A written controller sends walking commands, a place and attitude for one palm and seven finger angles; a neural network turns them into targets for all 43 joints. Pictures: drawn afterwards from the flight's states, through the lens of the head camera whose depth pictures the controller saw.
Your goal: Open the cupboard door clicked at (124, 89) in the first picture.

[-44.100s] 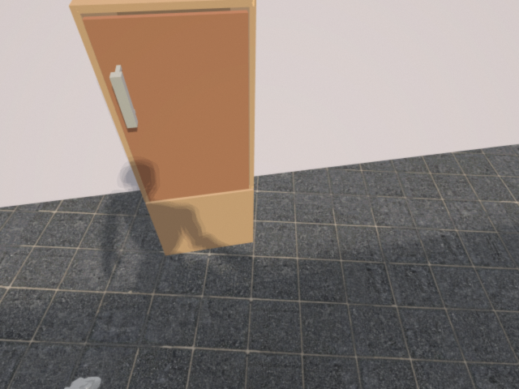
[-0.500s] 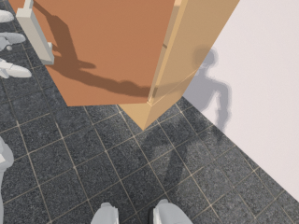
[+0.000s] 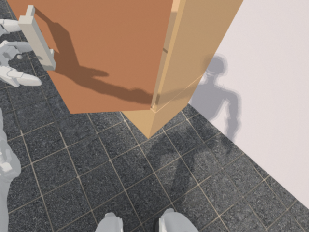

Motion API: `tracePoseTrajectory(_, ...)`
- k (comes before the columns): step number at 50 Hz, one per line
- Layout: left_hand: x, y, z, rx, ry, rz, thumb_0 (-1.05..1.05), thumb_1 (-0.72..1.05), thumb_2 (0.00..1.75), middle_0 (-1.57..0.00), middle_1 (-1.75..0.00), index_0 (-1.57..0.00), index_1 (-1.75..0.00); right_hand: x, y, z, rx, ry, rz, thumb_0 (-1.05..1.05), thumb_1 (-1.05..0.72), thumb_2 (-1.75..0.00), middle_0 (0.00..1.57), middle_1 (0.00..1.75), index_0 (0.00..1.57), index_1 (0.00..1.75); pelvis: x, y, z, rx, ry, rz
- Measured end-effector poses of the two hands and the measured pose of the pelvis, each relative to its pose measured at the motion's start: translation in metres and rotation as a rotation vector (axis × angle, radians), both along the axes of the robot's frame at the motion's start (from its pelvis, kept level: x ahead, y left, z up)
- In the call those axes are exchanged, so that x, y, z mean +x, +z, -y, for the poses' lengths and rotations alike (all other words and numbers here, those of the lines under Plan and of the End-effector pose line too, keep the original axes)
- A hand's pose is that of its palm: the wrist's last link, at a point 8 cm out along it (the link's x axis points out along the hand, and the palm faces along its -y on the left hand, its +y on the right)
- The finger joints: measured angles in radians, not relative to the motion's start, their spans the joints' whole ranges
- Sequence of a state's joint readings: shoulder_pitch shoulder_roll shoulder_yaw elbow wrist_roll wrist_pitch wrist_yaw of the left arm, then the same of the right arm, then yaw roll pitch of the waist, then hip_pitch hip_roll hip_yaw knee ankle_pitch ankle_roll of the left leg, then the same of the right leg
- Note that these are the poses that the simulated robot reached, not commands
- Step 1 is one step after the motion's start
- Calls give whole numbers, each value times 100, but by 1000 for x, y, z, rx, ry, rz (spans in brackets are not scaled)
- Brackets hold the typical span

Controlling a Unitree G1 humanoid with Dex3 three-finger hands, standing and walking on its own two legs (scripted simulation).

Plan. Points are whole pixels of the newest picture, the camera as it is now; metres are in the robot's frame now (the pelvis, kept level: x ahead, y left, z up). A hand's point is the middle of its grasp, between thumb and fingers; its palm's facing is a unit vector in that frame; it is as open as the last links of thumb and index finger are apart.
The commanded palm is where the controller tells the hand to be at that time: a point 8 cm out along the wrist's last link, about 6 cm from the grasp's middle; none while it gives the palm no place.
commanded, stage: slide the fingers in behind the handle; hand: left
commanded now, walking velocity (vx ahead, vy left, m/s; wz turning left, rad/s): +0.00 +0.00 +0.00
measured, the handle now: (41, 40) +0.57 +0.23 +0.10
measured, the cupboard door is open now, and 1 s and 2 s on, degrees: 53 53 53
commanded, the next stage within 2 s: close the thumb around the handle in 1.34 s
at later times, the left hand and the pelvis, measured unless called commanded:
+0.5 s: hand (38, 54) +0.52 +0.23 +0.11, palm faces +0.02 -1.00 -0.01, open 14.0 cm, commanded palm +0.50 +0.27 +0.10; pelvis +0.00 +0.00 +0.00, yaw +0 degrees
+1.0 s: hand (49, 55) +0.52 +0.21 +0.10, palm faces +0.04 -1.00 -0.01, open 14.0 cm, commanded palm +0.50 +0.25 +0.10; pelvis +0.00 -0.01 +0.00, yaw +0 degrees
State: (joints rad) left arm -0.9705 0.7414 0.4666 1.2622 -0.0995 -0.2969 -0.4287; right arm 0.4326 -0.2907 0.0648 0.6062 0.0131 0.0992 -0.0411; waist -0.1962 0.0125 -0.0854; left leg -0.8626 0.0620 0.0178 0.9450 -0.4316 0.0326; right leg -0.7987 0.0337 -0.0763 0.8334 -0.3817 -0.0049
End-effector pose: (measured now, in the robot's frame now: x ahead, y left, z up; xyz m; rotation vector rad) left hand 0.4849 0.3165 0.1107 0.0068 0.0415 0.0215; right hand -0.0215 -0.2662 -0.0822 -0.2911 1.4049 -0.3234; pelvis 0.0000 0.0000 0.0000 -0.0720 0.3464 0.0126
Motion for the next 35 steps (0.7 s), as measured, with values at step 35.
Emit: tracePoseTrajectory(35, 10, -3, 46, 14, -1, 19, -2, -50, 30, -30, -120, -30, -120, -2, -5, -1, 42, -17, 7, 1, -91, -90, 21, 30, 21, 30, 4, 2, 4, 12, -5, 5)
